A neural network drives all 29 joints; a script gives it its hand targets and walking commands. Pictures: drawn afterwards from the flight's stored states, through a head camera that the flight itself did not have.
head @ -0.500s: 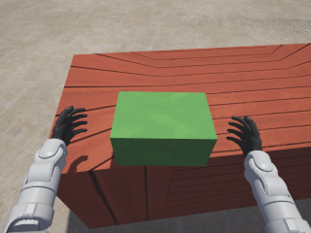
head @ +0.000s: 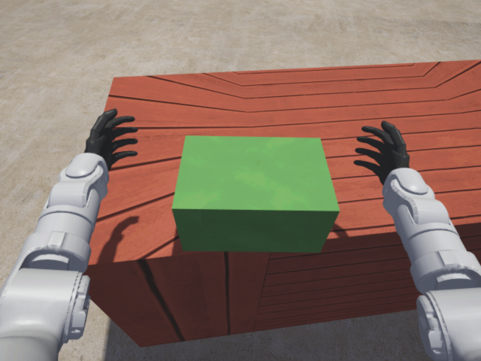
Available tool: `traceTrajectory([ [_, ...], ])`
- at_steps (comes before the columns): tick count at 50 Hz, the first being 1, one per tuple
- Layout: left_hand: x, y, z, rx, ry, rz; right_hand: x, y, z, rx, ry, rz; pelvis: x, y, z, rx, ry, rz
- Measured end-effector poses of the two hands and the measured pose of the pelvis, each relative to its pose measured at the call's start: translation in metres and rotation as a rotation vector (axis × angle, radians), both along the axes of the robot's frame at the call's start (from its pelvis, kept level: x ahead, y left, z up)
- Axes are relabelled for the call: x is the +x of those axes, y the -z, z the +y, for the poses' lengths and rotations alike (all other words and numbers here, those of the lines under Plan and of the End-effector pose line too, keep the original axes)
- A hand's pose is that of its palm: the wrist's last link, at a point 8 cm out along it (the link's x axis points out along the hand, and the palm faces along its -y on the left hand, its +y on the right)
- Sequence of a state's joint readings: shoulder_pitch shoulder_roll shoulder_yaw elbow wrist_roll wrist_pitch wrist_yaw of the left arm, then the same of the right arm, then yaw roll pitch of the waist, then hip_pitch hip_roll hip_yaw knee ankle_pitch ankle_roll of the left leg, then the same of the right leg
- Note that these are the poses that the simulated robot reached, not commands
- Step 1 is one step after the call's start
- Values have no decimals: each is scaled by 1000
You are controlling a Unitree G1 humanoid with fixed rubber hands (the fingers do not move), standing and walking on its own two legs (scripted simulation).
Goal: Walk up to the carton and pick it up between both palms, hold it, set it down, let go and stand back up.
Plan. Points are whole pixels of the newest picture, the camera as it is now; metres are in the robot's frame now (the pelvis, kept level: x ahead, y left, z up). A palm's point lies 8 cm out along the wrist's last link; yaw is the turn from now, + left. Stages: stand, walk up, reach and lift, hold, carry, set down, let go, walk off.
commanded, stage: reach and lift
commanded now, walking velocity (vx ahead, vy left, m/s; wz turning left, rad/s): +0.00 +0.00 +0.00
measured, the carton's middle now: (252, 193) +0.44 -0.01 -0.01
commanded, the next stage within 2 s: none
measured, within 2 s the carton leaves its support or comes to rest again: neither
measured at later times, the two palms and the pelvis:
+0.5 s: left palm (106, 138) +0.44 +0.24 +0.14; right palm (384, 148) +0.43 -0.23 +0.13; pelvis -0.01 -0.01 +0.00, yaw +2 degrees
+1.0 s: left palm (130, 180) +0.44 +0.23 +0.04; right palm (369, 189) +0.42 -0.24 +0.03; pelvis -0.02 -0.01 -0.04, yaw +1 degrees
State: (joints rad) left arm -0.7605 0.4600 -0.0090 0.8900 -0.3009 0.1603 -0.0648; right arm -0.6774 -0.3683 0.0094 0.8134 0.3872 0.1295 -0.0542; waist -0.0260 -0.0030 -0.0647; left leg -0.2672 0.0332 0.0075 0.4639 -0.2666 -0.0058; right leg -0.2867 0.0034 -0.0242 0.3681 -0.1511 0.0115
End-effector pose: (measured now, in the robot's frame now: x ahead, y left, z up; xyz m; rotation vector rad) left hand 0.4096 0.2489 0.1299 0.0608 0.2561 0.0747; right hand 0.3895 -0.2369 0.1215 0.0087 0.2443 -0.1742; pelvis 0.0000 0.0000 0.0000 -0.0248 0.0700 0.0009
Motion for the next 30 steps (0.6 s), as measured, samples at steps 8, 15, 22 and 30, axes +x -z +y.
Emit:
traceTrajectory([
  [8,17,-17,-4,8,-6,-6,21,-17,-2,-5,0,-3,-1,1,-4,-1,-6,45],
  [15,28,-26,-6,16,-17,-14,35,-27,-3,-17,4,-3,-3,2,-8,0,-14,79],
  [22,34,-20,-5,34,-24,-16,41,-21,1,-33,-1,8,-5,4,-11,2,-23,112],
  [30,24,24,-3,52,-19,21,32,23,8,-43,-6,51,-8,7,-11,2,-32,150],
])
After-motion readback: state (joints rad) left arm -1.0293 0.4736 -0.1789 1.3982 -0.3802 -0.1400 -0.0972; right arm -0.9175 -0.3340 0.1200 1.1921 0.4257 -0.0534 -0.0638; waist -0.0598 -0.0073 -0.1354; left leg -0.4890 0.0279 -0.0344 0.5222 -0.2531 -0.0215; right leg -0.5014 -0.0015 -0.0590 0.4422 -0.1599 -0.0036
